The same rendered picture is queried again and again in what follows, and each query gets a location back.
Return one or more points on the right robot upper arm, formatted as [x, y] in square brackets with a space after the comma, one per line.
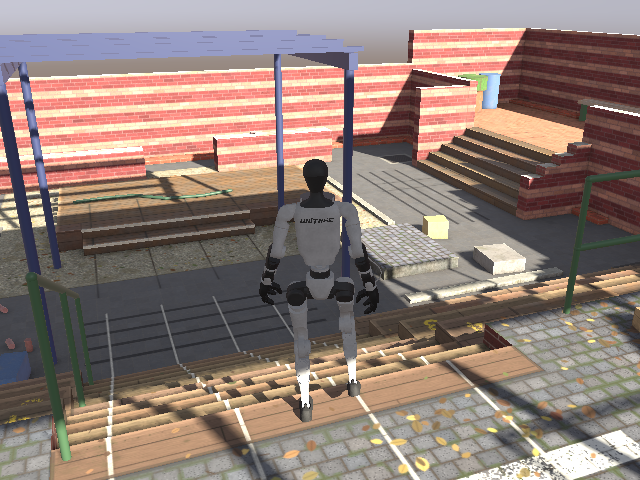
[350, 213]

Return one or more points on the robot left forearm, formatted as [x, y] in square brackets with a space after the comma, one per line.
[270, 268]

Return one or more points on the robot right forearm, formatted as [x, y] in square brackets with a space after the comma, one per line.
[365, 271]

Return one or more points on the robot left hand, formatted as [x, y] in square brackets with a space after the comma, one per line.
[264, 289]

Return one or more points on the robot right hand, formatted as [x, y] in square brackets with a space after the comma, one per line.
[372, 300]

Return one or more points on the robot right foot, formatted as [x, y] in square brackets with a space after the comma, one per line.
[353, 388]

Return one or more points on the left robot upper arm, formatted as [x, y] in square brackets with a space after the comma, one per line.
[285, 213]

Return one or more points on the robot torso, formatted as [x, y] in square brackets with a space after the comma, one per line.
[318, 240]

